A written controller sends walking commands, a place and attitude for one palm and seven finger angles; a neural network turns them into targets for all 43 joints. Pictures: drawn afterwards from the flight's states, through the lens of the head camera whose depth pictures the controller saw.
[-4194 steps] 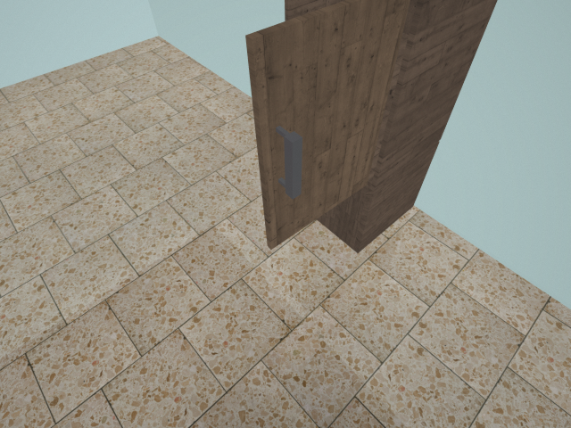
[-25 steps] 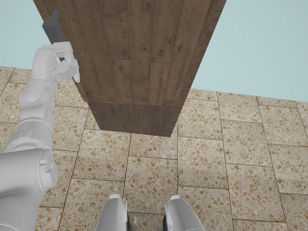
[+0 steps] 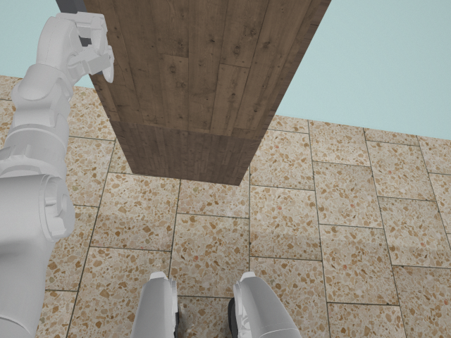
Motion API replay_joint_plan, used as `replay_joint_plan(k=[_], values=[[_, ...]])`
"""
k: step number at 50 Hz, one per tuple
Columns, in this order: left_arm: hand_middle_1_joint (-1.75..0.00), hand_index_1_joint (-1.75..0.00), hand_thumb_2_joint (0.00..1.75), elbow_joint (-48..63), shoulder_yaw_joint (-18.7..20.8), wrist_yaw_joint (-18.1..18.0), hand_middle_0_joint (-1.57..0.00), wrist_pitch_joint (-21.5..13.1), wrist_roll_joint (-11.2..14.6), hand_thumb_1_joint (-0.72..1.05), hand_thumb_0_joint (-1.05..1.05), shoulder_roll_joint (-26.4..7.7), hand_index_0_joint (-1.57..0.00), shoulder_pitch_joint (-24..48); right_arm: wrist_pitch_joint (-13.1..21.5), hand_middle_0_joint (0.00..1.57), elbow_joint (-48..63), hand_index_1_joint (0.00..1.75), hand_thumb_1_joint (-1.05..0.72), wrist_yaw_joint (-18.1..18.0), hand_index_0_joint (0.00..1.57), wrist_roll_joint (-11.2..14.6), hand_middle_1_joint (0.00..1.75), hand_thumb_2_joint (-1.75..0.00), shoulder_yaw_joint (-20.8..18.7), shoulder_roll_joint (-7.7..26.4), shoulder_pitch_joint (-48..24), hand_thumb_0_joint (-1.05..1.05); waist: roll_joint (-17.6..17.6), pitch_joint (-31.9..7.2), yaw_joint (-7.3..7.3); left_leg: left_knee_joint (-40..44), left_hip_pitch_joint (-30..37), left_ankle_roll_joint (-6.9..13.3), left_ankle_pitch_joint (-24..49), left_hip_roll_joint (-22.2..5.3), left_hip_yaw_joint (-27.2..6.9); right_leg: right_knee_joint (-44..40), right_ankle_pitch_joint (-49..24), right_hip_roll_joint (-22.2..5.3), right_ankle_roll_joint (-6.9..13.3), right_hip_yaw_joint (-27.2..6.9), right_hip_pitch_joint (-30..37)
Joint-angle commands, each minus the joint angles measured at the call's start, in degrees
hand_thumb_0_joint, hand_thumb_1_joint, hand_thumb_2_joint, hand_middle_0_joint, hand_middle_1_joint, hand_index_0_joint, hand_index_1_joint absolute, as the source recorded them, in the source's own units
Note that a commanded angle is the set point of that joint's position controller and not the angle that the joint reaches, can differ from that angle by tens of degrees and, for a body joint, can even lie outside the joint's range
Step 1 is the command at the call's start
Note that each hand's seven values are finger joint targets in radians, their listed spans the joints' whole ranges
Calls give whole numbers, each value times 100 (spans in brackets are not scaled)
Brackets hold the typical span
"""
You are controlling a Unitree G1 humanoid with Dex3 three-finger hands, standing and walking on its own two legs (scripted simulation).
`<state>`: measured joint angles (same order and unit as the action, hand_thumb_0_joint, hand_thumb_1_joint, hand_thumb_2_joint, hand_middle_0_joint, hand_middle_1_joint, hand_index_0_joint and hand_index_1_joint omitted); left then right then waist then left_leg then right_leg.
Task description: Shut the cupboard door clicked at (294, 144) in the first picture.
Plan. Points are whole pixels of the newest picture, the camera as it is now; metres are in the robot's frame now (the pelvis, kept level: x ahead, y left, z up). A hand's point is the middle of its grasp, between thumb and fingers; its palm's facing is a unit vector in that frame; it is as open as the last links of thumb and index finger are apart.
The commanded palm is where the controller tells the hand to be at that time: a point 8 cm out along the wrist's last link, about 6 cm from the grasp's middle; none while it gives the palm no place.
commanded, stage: push the door shut along its arc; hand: left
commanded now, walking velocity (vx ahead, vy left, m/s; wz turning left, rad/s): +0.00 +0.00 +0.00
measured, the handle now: (85, 22) +0.63 +0.19 +0.10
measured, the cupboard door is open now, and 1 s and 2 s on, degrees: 0 0 0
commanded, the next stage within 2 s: pull the fist back off the door in 0.08 s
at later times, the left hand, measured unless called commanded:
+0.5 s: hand (124, 51) +0.56 +0.13 +0.10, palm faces +0.07 -0.99 -0.11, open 3.2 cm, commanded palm +0.54 +0.15 +0.10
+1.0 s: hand (119, 85) +0.49 +0.13 +0.10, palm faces +0.04 -1.00 -0.01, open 3.1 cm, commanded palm +0.47 +0.17 +0.10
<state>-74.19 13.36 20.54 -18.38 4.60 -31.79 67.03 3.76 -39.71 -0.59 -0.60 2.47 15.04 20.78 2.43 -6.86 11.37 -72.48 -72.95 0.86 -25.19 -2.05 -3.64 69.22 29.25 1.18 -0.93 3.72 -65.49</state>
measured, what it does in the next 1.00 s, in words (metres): stands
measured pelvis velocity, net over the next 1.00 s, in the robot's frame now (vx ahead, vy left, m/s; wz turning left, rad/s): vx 0.04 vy -0.01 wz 0.00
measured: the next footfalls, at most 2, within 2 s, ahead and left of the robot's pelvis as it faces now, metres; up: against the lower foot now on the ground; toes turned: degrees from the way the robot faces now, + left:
none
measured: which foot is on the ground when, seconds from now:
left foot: down 0.00-1.00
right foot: down 0.00-1.00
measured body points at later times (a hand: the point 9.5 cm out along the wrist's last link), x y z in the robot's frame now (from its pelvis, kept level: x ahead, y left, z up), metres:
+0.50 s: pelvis -0.02 -0.01 +0.00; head +0.13 +0.02 +0.42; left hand +0.55 +0.18 +0.11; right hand -0.03 -0.26 -0.11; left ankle +0.07 +0.11 -0.62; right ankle +0.03 -0.14 -0.62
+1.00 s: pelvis +0.04 -0.01 +0.04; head +0.14 -0.01 +0.48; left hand +0.49 +0.18 +0.10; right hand +0.09 -0.28 -0.08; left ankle +0.07 +0.11 -0.62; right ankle +0.03 -0.14 -0.62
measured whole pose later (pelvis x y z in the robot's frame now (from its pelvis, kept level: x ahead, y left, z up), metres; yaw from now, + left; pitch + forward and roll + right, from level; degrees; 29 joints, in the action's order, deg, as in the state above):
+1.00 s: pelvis +0.04 -0.01 +0.04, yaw +0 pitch +20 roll -2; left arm -50.3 14.7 3.9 -24.3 6.2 -14.5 35.5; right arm -1.2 -35.6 2.0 -0.8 -1.3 14.3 20.3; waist 2.4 -8.8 6.1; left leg -62.1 -56.0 -0.1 -26.2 -2.6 -0.5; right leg 60.7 29.9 1.5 -0.2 0.6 -50.8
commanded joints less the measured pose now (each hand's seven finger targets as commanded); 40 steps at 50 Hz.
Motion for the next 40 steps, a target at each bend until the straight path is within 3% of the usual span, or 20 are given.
replay_joint_plan(k=[1, 2, 9, 10, 11, 12, 13, 14, 16, 18, 20, 22, 23, 25, 26, 27, 31, 33, 36, 40], values=[[-150, -150, 90, 1588, -362, 47, -130, -256, -34, 90, 0, -215, -130, 4168, 232, 20, 104, 30, -90, -126, 20, 18, 30, -90, -416, 1196, 1066, 0, 1390, -2858, 862, 847, 3923, 84, 439, -94, -563, -985, -518, 191, 329, -16, -821], [-150, -150, 90, 1677, -413, 72, -130, -268, -21, 90, 0, -185, -130, 4307, 285, 20, 90, 30, -90, -129, 20, 30, 30, -90, -418, 1201, 1042, 0, 1462, -3019, 859, 832, 3995, 78, 393, -102, -572, -968, -514, 189, 314, -26, -861], [-150, -150, 90, 1523, -478, 55, -130, -113, -31, 90, 0, -240, -130, 4399, 483, 20, 46, 30, -90, -167, 20, 44, 30, -90, -354, 1252, 980, 0, 1631, -2934, 892, 927, 3854, 54, -227, -115, -667, -920, -244, 171, 344, 1, -1101], [-150, -150, 90, 1535, 742, -1091, -130, -40, 542, 90, 0, -327, -130, 4400, 507, 20, 161, 30, -90, -189, 20, -128, 30, -90, -336, 1157, 1070, 0, 1481, -2879, 542, 1124, 3419, 2, -613, -122, -792, -909, -206, 129, 272, 15, -899], [-150, -150, 90, 1370, 662, -1690, -130, -43, 360, 90, 0, -266, -130, 4082, 530, 20, 123, 30, -90, -137, 20, -179, 30, -90, -327, 1140, 1043, 0, 1398, -2933, 573, 1247, 3431, -34, -813, -135, -869, -886, -103, 140, 226, 38, -874], [-150, -150, 90, 1399, 467, -2034, -130, -26, 291, 90, 0, 95, -130, 4043, 522, 20, 167, 30, -90, -66, 20, -204, 30, -90, -360, 1104, 1024, 0, 1452, -2898, 624, 1305, 3459, -61, -974, -156, -915, -838, -83, 121, 210, 66, -978], [-150, -150, 90, 1387, 422, -2310, -130, -43, 144, 90, 0, 235, -130, 4088, 496, 20, 128, 30, -90, -11, 20, -283, 30, -90, -401, 1096, 1109, 0, 1212, -2843, 710, 1319, 3448, -66, -980, -150, -946, -840, -109, 102, 186, 101, -949], [-150, -150, 90, 1384, 312, -2509, -130, -76, -75, 90, 0, 246, -130, 4140, 467, 20, 117, 30, -90, 59, 20, -324, 30, -90, -423, 1100, 1161, 0, 1244, -2848, 753, 1293, 3428, -55, -957, -116, -886, -889, -97, 99, 179, 79, -911], [-150, -150, 90, 1389, 273, -2685, -130, -235, -626, 90, 0, -198, -130, 4264, 394, 20, 102, 30, -90, 157, 20, -392, 30, -90, -440, 1140, 1297, 0, 1200, -3036, 796, 1194, 3393, -24, -728, -75, -787, -899, -103, 85, 195, 30, -776], [-150, -150, 90, 1216, 106, -2654, -130, -369, -1042, 90, 0, -411, -130, 4177, 302, 20, 123, 30, -90, 237, 20, -403, 30, -90, -423, 1133, 1318, 0, 1228, -2975, 805, 1127, 3232, 12, -716, -40, -648, -976, -39, 79, 222, -25, -674], [-150, -150, 90, 1204, -19, -2503, -130, -512, -1178, 90, 0, -439, -130, 4101, 232, 20, 168, 30, -90, 276, 20, -394, 30, -90, -427, 1137, 1305, 0, 1284, -2859, 809, 1155, 3209, 22, -737, -20, -585, -1066, -14, 94, 248, -71, -556], [-150, -150, 90, 1124, -65, -2209, -130, -558, -993, 90, 0, -341, -130, 3860, 183, 20, 233, 30, -90, 272, 20, -341, 30, -90, -430, 1137, 1241, 0, 1173, -2807, 767, 1166, 3155, 38, -730, -4, -515, -1155, 7, 127, 268, -106, -354], [-150, -150, 90, 1227, 131, -2075, -130, -564, -778, 90, 0, -482, -130, 3796, 163, 20, 268, 30, -90, 237, 20, -315, 30, -90, -431, 1157, 1214, 0, 1049, -2872, 702, 1167, 3076, 49, -667, 1, -451, -1210, -9, 135, 269, -141, -113], [-150, -150, 90, 1192, 417, -1823, -130, -505, -322, 90, 0, -509, -130, 3296, 147, 20, 362, 30, -90, 206, 20, -240, 30, -90, -420, 1124, 1170, 0, 830, -3007, 478, 1162, 2888, 60, -372, 48, -275, -1335, -108, 169, 265, -202, 468], [-150, -150, 90, 1130, 639, -1725, -130, -497, -172, 90, 0, -612, -130, 2967, 143, 20, 394, 30, -90, 191, 20, -238, 30, -90, -416, 1130, 1179, 0, 869, -3119, 353, 1156, 2871, 59, -194, 54, -225, -1326, -194, 174, 272, -219, 632], [-150, -150, 90, 1035, 806, -1676, -130, -459, -90, 90, 0, -703, -130, 2624, 115, 20, 423, 30, -90, 188, 20, -206, 30, -90, -399, 1102, 1162, 0, 666, -3043, 273, 1134, 2665, 77, -106, 52, -134, -1373, -228, 176, 244, -250, 830], [-150, -150, 90, 1070, 1087, -1710, -130, -529, -262, 90, 0, -899, -130, 1473, -43, 20, 570, 30, -90, 221, 20, -194, 30, -90, -386, 994, 1223, 0, 256, -2699, -11, 1150, 2230, 133, 293, 49, 83, -1407, -550, 191, 196, -315, 1413], [-150, -150, 90, 1558, 1012, -1781, -130, -652, -301, 90, 0, -715, -130, 1196, -128, 20, 676, 30, -90, 255, 20, -181, 30, -90, -441, 946, 1177, 0, 288, -2800, -95, 1182, 2417, 124, 563, 47, 148, -1388, -841, 192, 176, -303, 1542], [-150, -150, 90, 2257, 1086, -1787, -130, -889, -111, 90, 0, -528, -130, 729, -203, 20, 765, 30, -90, 261, 20, -154, 30, -90, -549, 930, 1127, 0, 98, -3080, -243, 1248, 2795, 111, 1044, 69, 209, -1384, -1442, 211, 171, -320, 1967], [-150, -150, 90, 3103, 746, -1682, -130, -1069, 82, 90, 0, 55, -130, 169, -273, 20, 797, 30, -90, 265, 20, -86, 30, -90, -662, 858, 1009, 0, 180, -3285, -320, 1332, 3431, 72, 1672, 109, 277, -1425, -2226, 210, 148, -270, 2266]])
